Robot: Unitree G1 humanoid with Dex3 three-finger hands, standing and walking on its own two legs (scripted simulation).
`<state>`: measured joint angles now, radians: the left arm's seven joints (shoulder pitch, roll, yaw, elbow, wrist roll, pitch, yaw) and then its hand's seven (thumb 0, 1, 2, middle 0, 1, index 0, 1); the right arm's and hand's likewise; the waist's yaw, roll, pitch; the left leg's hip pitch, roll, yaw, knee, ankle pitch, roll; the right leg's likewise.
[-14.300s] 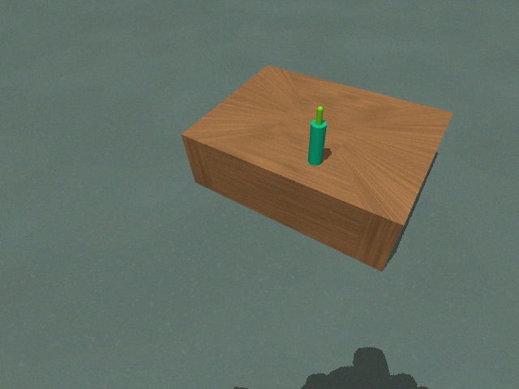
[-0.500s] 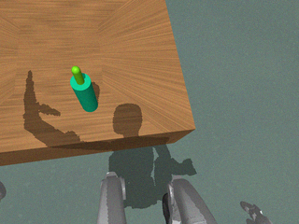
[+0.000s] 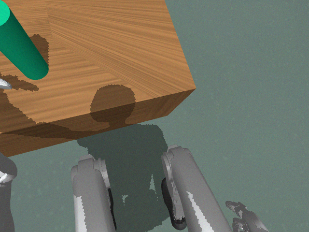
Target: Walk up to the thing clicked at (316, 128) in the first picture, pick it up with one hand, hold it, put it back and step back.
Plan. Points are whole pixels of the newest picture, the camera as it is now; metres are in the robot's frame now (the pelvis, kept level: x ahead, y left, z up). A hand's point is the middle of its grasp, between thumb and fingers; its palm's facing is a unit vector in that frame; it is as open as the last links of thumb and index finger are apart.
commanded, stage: close in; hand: left
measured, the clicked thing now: (8, 36) +0.54 +0.28 +0.01
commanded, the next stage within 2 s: rest palm in 0.38 s
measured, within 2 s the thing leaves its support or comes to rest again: neither
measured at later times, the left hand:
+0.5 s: hand (4, 45) +0.53 +0.29 +0.00, palm faces +0.29 -0.96 +0.04, open 17.7 cm
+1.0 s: hand (19, 50) +0.53 +0.27 -0.02, palm faces +0.28 -0.96 +0.02, open 16.6 cm
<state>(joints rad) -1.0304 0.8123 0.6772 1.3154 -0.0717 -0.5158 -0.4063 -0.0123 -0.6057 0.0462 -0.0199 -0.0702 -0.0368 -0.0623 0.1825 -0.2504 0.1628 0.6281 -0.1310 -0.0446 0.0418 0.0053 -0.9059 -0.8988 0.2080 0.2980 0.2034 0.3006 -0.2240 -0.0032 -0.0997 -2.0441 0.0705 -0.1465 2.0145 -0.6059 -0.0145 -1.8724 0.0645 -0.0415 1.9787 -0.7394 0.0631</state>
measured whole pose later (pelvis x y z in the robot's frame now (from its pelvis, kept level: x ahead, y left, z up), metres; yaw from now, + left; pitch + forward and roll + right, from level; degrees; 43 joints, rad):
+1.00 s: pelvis +0.00 -0.01 -0.02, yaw -1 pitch +35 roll -7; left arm -0.94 0.59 0.55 1.05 -0.05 -0.44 -0.15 -0.01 -0.56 0.07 -0.25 -0.17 -0.27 -0.15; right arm 0.16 -0.24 0.08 0.64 -0.08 0.08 0.06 0.00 -0.93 -0.90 0.21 0.30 0.20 0.30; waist -0.17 0.00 -0.11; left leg -2.08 0.09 -0.16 2.08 -0.63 -0.04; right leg -1.93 0.09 -0.04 2.06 -0.76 0.04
